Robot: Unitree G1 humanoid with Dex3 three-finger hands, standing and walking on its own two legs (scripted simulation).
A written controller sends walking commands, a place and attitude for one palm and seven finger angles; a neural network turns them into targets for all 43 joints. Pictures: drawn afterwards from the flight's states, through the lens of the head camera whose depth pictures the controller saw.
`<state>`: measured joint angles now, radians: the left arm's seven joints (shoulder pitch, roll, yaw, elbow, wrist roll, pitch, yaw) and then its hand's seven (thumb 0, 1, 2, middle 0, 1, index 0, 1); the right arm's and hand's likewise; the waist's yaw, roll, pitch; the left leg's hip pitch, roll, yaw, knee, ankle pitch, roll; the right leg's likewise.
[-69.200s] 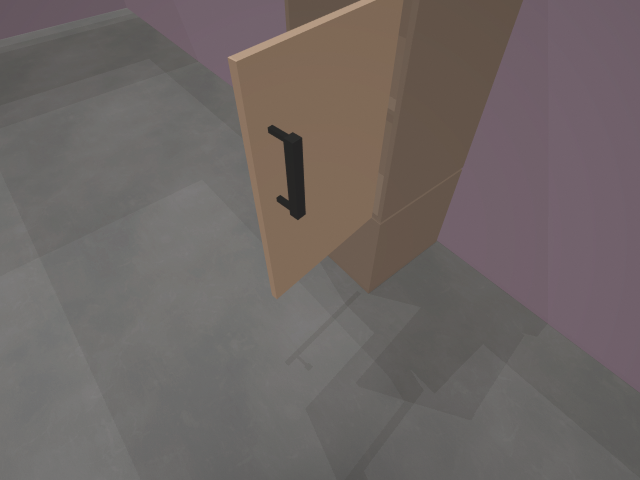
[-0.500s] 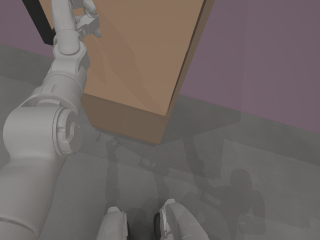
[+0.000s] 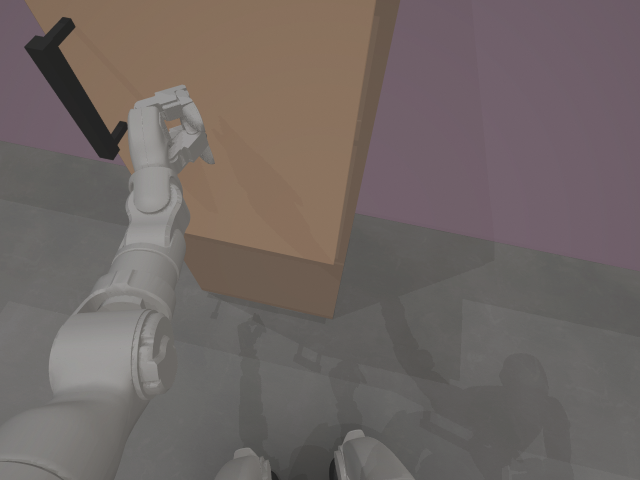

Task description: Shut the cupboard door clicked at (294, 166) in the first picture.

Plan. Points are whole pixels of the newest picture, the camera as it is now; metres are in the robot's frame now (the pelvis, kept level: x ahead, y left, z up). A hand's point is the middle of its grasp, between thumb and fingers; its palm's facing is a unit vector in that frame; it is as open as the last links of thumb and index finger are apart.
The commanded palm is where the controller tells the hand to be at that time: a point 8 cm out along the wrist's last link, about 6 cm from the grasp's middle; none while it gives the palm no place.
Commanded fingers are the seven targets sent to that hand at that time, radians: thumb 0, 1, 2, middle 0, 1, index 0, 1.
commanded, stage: pull the fist back off the door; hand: left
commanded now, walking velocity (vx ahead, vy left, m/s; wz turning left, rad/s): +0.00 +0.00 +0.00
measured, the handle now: (88, 95) +0.60 +0.22 +0.10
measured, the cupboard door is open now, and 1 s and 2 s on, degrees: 0 0 0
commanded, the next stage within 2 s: draw the hand back to the body in 0.12 s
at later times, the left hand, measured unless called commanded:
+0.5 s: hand (150, 174) +0.45 +0.13 +0.12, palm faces +0.09 -1.00 -0.02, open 3.1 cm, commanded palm +0.40 +0.17 +0.14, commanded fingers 0.00 0.90 0.90 -1.30 -1.50 -1.30 -1.50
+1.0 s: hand (8, 312) +0.29 +0.20 +0.17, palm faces +0.22 -0.95 -0.22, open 3.3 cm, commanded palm +0.25 +0.25 +0.19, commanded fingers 0.00 0.90 0.90 -0.78 -0.93 -0.78 -0.93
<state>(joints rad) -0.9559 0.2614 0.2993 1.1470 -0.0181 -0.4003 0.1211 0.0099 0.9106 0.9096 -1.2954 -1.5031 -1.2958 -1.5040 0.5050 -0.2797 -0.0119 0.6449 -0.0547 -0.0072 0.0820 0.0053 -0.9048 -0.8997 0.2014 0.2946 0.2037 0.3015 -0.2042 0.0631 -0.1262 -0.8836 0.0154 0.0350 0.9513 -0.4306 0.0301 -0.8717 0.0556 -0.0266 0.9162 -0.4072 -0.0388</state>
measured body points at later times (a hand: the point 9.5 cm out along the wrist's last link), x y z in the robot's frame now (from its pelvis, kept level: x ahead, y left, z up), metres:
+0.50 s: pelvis +0.03 -0.01 +0.03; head +0.07 -0.03 +0.47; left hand +0.44 +0.18 +0.12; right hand +0.10 -0.27 -0.10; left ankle +0.01 +0.10 -0.68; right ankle +0.01 -0.10 -0.68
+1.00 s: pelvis +0.00 +0.00 +0.05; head -0.01 -0.02 +0.50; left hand +0.27 +0.25 +0.18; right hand +0.20 -0.22 -0.03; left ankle +0.01 +0.10 -0.68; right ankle +0.01 -0.10 -0.68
